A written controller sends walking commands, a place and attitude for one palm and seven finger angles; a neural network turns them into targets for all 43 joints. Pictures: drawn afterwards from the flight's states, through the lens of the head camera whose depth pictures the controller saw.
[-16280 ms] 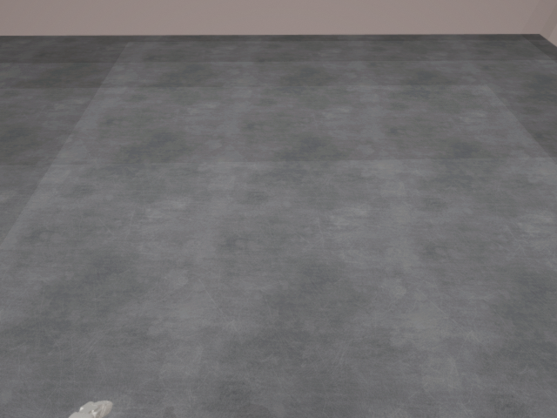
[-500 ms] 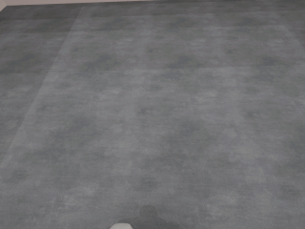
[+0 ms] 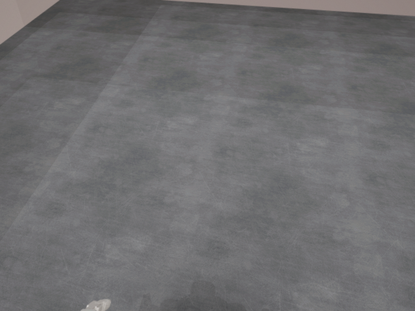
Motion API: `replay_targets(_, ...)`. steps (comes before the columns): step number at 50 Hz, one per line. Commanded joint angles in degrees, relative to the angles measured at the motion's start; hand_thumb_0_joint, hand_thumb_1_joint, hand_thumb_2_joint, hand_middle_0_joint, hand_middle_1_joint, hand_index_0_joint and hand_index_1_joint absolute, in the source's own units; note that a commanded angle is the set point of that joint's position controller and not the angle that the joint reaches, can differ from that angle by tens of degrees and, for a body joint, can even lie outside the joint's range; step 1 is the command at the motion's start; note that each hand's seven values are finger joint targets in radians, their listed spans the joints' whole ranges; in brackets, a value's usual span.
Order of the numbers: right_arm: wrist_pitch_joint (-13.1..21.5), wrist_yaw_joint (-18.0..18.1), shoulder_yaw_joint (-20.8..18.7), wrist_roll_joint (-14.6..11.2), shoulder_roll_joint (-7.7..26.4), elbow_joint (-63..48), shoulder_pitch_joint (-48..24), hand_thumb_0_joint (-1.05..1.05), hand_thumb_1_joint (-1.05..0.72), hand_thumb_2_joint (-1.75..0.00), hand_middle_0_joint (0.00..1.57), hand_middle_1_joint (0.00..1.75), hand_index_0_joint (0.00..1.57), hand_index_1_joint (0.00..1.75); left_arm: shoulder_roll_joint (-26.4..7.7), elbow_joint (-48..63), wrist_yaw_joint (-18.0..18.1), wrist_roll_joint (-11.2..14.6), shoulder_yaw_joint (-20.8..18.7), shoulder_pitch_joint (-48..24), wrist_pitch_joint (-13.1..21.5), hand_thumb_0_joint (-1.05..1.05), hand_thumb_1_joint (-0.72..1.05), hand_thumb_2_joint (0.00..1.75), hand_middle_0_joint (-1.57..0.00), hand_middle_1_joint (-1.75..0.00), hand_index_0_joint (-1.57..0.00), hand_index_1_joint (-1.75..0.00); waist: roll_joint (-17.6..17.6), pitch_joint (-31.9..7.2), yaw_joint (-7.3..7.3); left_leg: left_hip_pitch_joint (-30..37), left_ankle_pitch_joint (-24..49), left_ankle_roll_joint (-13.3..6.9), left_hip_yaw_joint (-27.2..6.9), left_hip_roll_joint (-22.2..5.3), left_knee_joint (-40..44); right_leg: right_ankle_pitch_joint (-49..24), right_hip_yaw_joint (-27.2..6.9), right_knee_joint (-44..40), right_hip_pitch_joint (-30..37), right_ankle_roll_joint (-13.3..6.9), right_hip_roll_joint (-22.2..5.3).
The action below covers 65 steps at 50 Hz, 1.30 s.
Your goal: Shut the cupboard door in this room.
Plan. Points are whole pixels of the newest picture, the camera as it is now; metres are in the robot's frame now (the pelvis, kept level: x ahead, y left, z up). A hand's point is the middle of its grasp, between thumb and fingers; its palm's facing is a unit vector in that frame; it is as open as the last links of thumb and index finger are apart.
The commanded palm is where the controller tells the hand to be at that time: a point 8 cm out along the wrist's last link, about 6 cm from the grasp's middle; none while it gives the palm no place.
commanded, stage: turn or walk to find it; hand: left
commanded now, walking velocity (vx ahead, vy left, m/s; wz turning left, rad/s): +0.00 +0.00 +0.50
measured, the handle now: out of the picture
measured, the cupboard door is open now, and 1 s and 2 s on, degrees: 97 97 97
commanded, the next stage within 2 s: none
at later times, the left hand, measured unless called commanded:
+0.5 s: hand out of the picture -0.04 +0.22 -0.19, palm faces +0.31 -0.92 -0.24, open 7.4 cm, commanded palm none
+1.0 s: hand out of the picture -0.04 +0.18 -0.14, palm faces +0.49 -0.82 -0.30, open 7.4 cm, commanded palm none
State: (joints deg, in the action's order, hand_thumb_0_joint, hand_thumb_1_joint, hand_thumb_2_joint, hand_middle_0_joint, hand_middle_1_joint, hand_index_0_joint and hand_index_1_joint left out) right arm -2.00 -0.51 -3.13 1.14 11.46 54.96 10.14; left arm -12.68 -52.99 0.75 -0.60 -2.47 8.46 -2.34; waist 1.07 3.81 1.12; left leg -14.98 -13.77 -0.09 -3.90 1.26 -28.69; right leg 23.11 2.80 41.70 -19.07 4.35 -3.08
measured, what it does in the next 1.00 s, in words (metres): steps on the spot, turning left: right foot, then left foot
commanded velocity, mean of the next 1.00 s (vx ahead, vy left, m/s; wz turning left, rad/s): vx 0.00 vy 0.00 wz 0.50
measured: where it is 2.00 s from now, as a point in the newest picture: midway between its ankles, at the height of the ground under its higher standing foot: outside the picture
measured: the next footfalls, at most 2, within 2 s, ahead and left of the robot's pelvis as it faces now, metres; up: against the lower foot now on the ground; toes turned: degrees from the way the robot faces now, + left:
right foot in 0.04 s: +0.04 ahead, -0.13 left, +0.00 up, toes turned -3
left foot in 0.46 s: -0.01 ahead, +0.13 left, +0.00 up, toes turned +21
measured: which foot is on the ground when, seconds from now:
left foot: down 0.00-0.04, up 0.06-0.44, down 0.46-0.88, up 0.90-1.00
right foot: up 0.00-0.02, down 0.04-0.46, up 0.48-0.86, down 0.88-1.00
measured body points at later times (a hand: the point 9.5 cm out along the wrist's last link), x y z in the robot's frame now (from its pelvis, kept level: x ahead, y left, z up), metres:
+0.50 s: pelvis -0.02 +0.01 -0.02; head +0.01 +0.03 +0.43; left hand -0.06 +0.27 -0.17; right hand +0.14 -0.22 -0.15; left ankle -0.05 +0.12 -0.74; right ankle +0.00 -0.13 -0.73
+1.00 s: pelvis -0.02 -0.04 +0.00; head +0.02 -0.06 +0.44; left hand -0.06 +0.22 -0.12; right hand +0.16 -0.23 -0.17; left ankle -0.09 +0.09 -0.67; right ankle +0.03 -0.12 -0.74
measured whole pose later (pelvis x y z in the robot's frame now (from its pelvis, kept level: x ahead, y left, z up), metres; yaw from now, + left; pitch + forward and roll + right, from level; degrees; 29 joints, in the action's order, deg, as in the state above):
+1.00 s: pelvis -0.02 -0.04 +0.00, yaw +31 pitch -1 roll +1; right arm -4.2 -1.2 -5.3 1.1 14.5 54.7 11.6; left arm -10.0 -50.4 1.1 -1.2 -1.6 10.9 -0.6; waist 3.7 4.0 1.2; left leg -27.6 -25.0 1.7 -4.2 2.6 -59.8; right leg 17.5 6.9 33.1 -14.7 -1.5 -3.6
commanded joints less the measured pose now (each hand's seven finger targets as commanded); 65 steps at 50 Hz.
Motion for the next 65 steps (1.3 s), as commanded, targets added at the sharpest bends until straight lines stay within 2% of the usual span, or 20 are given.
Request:
replay_targets(1, 0.66, 0.52, -3.12, -0.64, 8.88, -4.61, -0.40, 0.00, -0.90, -0.90, 0.20, 0.30, 0.20, 0.30, -8.94, 2.23, 0.74, -0.35, -2.32, 9.05, 2.63, 0.00, 0.90, 0.90, -0.20, -0.30, -0.20, -0.30, -0.94, -7.71, -3.58, -8.18, 7.90, -2.64, -9.33, -5.91, -4.68, -12.85, -4.78, -22.61, 18.02, -1.96, -5.64)
replay_targets(2, 0.83, 0.21, -2.37, -0.74, 5.05, -6.27, 0.01, 0.00, -0.90, -0.90, 0.20, 0.30, 0.20, 0.30, -13.62, 2.40, 1.15, -1.10, -3.25, 9.85, 3.06, 0.00, 0.90, 0.90, -0.20, -0.30, -0.20, -0.30, -16.75, -7.12, -3.91, -18.34, -12.96, 1.40, 0.18, 2.36, -17.04, -18.40, -19.33, -25.06, 21.56, -8.01, -20.23)
replay_targets(3, 0.12, 0.44, -3.03, -0.18, 7.23, -6.66, -1.46, 0.00, -0.90, -0.90, 0.20, 0.30, 0.20, 0.30, -14.00, 3.41, 1.15, -0.61, -3.26, 9.27, 2.82, 0.00, 0.90, 0.90, -0.20, -0.30, -0.20, -0.30, -15.17, -5.90, -4.57, -17.57, -20.42, 1.42, -1.01, 1.14, -28.51, -18.52, -20.99, -26.25, 13.09, -12.90, -25.47)
replay_targets(7, -1.04, -0.59, -3.05, 0.20, 6.42, -3.01, 2.38, 0.00, -0.90, -0.90, 0.20, 0.30, 0.20, 0.30, -8.03, 5.86, 1.29, -0.55, -2.14, -0.77, 2.85, 0.00, 0.90, 0.90, -0.20, -0.30, -0.20, -0.30, -9.16, -1.38, 0.55, -17.05, -9.22, 2.57, 0.25, -2.59, -42.36, -17.90, -5.84, -24.08, 6.35, -10.59, -16.12)
replay_targets(16, -0.28, -0.67, -1.31, -0.53, 4.67, -4.12, -3.58, 0.00, -0.90, -0.90, 0.20, 0.30, 0.20, 0.30, -11.32, 2.26, 0.99, -1.19, -3.10, 7.45, 2.57, 0.00, 0.90, 0.90, -0.20, -0.30, -0.20, -0.30, -12.44, -3.84, -4.01, -11.24, -13.52, 3.84, 7.40, -3.06, -20.32, -36.16, 0.89, -18.11, 14.81, -11.93, -17.96)
replay_targets(21, 0.63, -0.48, -1.41, -0.51, 6.28, -3.54, 0.65, 0.00, -0.90, -0.90, 0.20, 0.30, 0.20, 0.30, -11.97, 1.66, 0.60, -0.67, -3.49, 6.08, 1.71, 0.00, 0.90, 0.90, -0.20, -0.30, -0.20, -0.30, -10.83, -6.32, -1.35, 1.48, -1.83, 2.35, 10.13, -2.66, -0.65, -30.77, 5.34, -9.80, 10.71, -7.47, -16.82)
replay_targets(22, 1.26, -0.53, -2.15, -0.39, 9.31, -3.17, 3.17, 0.00, -0.90, -0.90, 0.20, 0.30, 0.20, 0.30, -10.65, 2.34, 0.45, -0.16, -3.41, 6.23, 1.32, 0.00, 0.90, 0.90, -0.20, -0.30, -0.20, -0.30, -3.58, -8.20, 0.48, 10.27, 7.06, 0.65, 5.16, -6.27, 5.52, -23.30, 7.23, -2.13, 3.28, -4.49, -14.63)
replay_targets(23, 1.64, -0.27, -3.55, 0.06, 15.48, -3.26, 5.91, 0.00, -0.90, -0.90, 0.20, 0.30, 0.20, 0.30, -6.89, 4.34, -0.03, 0.19, -2.64, 5.86, 1.02, 0.00, 0.90, 0.90, -0.20, -0.30, -0.20, -0.30, 13.94, -8.30, 1.81, 17.33, 25.65, -6.00, -14.12, -20.40, 7.46, 4.24, 9.70, 9.61, -11.37, 0.19, -6.48)
replay_targets(24, 1.31, 0.15, -4.07, -0.09, 17.56, -1.87, 9.34, 0.00, -0.90, -0.90, 0.20, 0.30, 0.20, 0.30, -5.86, 6.09, 0.33, -0.37, -1.61, 1.38, 0.58, 0.00, 0.90, 0.90, -0.20, -0.30, -0.20, -0.30, 16.16, -8.98, 4.06, 14.75, 29.93, -11.31, -18.03, -25.29, 9.21, 16.16, 4.35, 17.82, -13.26, 0.27, -4.57)
replay_targets(30, 1.68, 1.21, -2.25, 0.00, 12.14, -4.25, -0.56, 0.00, -0.90, -0.90, 0.20, 0.30, 0.20, 0.30, -6.26, 2.75, -0.34, -0.12, -2.11, 1.77, 0.38, 0.00, 0.90, 0.90, -0.20, -0.30, -0.20, -0.30, 7.96, -4.33, -0.43, 5.77, 20.95, -8.61, -7.61, -14.78, 9.42, 1.36, -1.06, 20.63, -10.54, 0.47, -3.48)
replay_targets(38, 0.78, 0.77, -3.33, 0.37, 12.72, -4.82, 0.48, 0.00, -0.90, -0.90, 0.20, 0.30, 0.20, 0.30, -5.23, 4.79, 0.02, 0.02, -1.61, 0.30, 0.66, 0.00, 0.90, 0.90, -0.20, -0.30, -0.20, -0.30, 8.41, -4.73, 0.53, 4.19, 16.48, -9.31, -13.19, -13.80, 8.72, 2.20, -0.73, 5.73, -4.80, 0.28, -0.39)
replay_targets(42, 0.32, 0.58, -3.60, 0.09, 12.29, -5.74, -1.57, 0.00, -0.90, -0.90, 0.20, 0.30, 0.20, 0.30, -6.01, 3.76, 0.23, 0.25, -1.85, 6.75, 1.67, 0.00, 0.90, 0.90, -0.20, -0.30, -0.20, -0.30, 7.73, -6.41, -2.53, -2.14, 15.17, -6.77, -13.83, -10.59, 3.16, -7.13, 0.90, -12.28, 8.27, -0.40, 1.36)
replay_targets(43, 0.36, 0.42, -3.46, -0.32, 10.46, -6.10, -1.43, 0.00, -0.90, -0.90, 0.20, 0.30, 0.20, 0.30, -7.83, 3.47, 0.48, -0.01, -2.22, 8.94, 2.20, 0.00, 0.90, 0.90, -0.20, -0.30, -0.20, -0.30, 2.91, -7.33, -3.56, -6.86, 8.99, -4.23, -12.23, -7.58, -1.20, -10.73, -1.52, -20.26, 14.88, -1.05, -1.50)
replay_targets(44, 0.45, 0.08, -2.89, -0.77, 6.66, -7.14, -0.26, 0.00, -0.90, -0.90, 0.20, 0.30, 0.20, 0.30, -12.57, 3.73, 0.97, -0.99, -3.25, 9.75, 2.83, 0.00, 0.90, 0.90, -0.20, -0.30, -0.20, -0.30, -11.70, -7.34, -3.75, -17.70, -5.62, 0.12, -4.16, -0.08, -12.88, -8.92, -16.20, -25.68, 20.66, -5.58, -15.18)
replay_targets(45, 0.39, 0.07, -2.92, -0.29, 6.76, -8.46, -1.90, 0.00, -0.90, -0.90, 0.20, 0.30, 0.20, 0.30, -14.84, 4.78, 0.94, -0.91, -3.23, 8.91, 2.58, 0.00, 0.90, 0.90, -0.20, -0.30, -0.20, -0.30, -16.36, -5.02, -4.24, -19.45, -19.60, 1.61, -0.26, 2.83, -25.03, -13.91, -22.84, -27.24, 14.06, -11.58, -24.65)
replay_targets(46, -0.59, 0.22, -3.45, 0.12, 8.44, -7.86, -1.83, 0.00, -0.90, -0.90, 0.20, 0.30, 0.20, 0.30, -13.19, 5.28, 1.41, -0.51, -3.79, 7.01, 2.77, 0.00, 0.90, 0.90, -0.20, -0.30, -0.20, -0.30, -17.76, -4.30, -3.62, -18.35, -19.14, 1.21, -3.04, 0.40, -33.77, -10.74, -23.02, -28.59, 8.22, -13.13, -24.74)
replay_targets(48, -1.06, -0.48, -3.52, 0.26, 7.94, -5.31, -0.23, 0.00, -0.90, -0.90, 0.20, 0.30, 0.20, 0.30, -9.71, 6.49, 1.17, -0.46, -2.66, 1.11, 2.73, 0.00, 0.90, 0.90, -0.20, -0.30, -0.20, -0.30, -8.98, -0.04, -0.42, -17.97, -11.72, 1.62, -1.96, -1.48, -41.75, -10.49, -13.19, -26.43, 4.17, -11.59, -18.31)
replay_targets(50, -1.26, -0.89, -3.11, 0.29, 6.77, -3.64, 2.64, 0.00, -0.90, -0.90, 0.20, 0.30, 0.20, 0.30, -7.74, 6.81, 1.01, -0.46, -1.97, 0.08, 3.11, 0.00, 0.90, 0.90, -0.20, -0.30, -0.20, -0.30, -10.40, -1.30, 0.52, -17.30, -7.16, 2.79, 0.07, -1.74, -43.16, -16.31, -5.54, -24.51, 6.13, -9.80, -14.57)
replay_targets(61, -0.31, -0.61, -1.20, -0.73, 5.20, -4.53, -4.85, 0.00, -0.90, -0.90, 0.20, 0.30, 0.20, 0.30, -11.64, 1.91, 0.86, -1.20, -3.22, 9.05, 2.46, 0.00, 0.90, 0.90, -0.20, -0.30, -0.20, -0.30, -12.93, -5.04, -4.59, -10.18, -14.36, 3.53, 7.29, -3.06, -17.99, -32.78, -0.46, -18.96, 15.94, -12.49, -18.72)
replay_targets(65, 0.62, -0.35, -1.22, -0.67, 6.06, -3.59, -0.12, 0.00, -0.90, -0.90, 0.20, 0.30, 0.20, 0.30, -12.18, 1.32, 0.56, -0.69, -3.54, 7.38, 1.87, 0.00, 0.90, 0.90, -0.20, -0.30, -0.20, -0.30, -11.71, -7.60, -1.63, 0.94, -3.52, 2.20, 9.85, -2.17, -0.72, -31.55, 4.37, -11.62, 12.39, -8.25, -17.27)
